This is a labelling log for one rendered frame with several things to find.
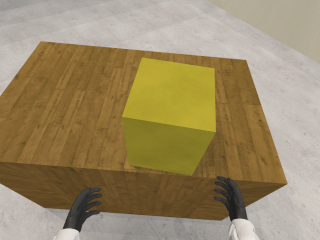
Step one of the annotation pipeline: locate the pedestal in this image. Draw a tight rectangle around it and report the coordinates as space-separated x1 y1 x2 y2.
0 41 288 221

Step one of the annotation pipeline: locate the carton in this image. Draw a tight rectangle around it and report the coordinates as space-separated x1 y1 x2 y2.
122 57 216 176

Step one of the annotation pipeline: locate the right robot hand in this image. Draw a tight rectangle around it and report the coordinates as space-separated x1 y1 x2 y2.
214 176 248 222

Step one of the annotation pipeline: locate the robot right forearm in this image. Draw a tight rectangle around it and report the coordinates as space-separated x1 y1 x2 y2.
228 218 260 240

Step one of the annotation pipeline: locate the left robot hand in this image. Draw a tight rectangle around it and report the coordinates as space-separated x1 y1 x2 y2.
63 187 102 233

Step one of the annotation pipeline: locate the robot left forearm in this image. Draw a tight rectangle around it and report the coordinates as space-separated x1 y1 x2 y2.
53 228 81 240

